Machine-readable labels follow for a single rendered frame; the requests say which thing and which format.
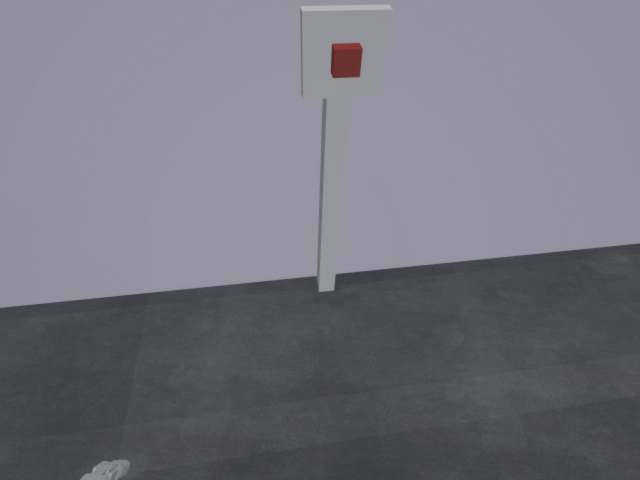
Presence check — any left robot hand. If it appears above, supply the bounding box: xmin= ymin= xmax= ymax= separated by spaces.
xmin=80 ymin=460 xmax=130 ymax=480

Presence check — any button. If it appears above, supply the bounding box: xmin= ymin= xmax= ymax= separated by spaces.
xmin=331 ymin=43 xmax=363 ymax=78

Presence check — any panel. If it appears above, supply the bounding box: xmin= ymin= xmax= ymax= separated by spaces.
xmin=300 ymin=5 xmax=393 ymax=292

